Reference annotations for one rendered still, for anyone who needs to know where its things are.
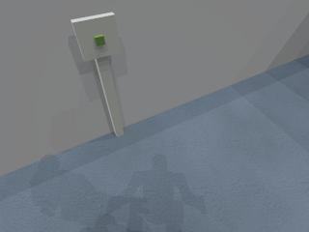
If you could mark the panel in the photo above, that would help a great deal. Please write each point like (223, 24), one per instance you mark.
(85, 28)

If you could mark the button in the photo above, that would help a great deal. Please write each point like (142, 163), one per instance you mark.
(99, 40)

